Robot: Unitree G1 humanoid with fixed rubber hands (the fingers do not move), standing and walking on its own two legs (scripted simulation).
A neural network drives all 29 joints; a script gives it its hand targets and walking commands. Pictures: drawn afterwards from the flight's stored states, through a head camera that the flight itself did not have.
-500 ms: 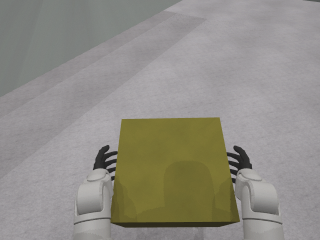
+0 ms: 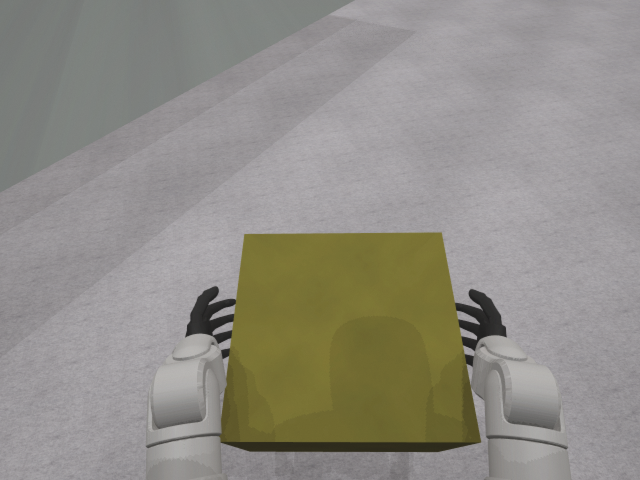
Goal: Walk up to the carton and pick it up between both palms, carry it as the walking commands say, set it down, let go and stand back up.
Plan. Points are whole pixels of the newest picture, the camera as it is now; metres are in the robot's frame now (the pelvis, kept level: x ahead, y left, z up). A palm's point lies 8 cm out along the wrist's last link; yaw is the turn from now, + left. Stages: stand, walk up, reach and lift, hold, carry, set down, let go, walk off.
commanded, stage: carry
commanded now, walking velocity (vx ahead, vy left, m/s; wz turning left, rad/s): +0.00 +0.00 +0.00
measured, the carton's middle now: (343, 345) +0.31 +0.00 -0.02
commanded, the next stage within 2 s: hold in 0.36 s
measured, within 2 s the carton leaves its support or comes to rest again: neither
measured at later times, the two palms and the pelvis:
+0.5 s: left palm (205, 368) +0.25 +0.17 +0.02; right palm (483, 366) +0.25 -0.17 +0.02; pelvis -0.01 +0.00 +0.01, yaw +4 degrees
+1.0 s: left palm (195, 307) +0.33 +0.20 +0.04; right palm (461, 300) +0.33 -0.16 +0.05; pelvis +0.05 +0.02 +0.02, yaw +8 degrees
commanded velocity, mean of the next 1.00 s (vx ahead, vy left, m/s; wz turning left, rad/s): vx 0.00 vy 0.00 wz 0.00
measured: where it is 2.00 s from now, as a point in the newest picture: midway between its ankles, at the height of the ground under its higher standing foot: outside the picture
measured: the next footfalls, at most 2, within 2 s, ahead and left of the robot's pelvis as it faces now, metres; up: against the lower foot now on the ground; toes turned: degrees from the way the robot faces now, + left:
none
